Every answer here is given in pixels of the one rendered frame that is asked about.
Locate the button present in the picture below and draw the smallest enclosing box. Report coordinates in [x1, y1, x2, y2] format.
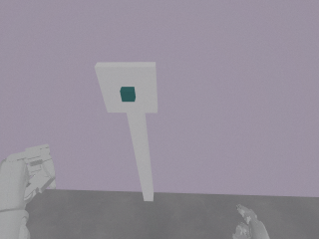
[120, 87, 136, 103]

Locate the left robot hand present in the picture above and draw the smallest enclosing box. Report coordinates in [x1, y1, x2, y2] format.
[0, 143, 56, 211]

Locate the panel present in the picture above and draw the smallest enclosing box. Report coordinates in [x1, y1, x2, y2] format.
[94, 62, 159, 201]

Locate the right robot hand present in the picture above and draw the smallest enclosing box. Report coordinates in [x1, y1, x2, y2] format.
[232, 204, 270, 239]

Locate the robot left forearm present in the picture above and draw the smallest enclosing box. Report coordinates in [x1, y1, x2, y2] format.
[0, 208, 30, 239]

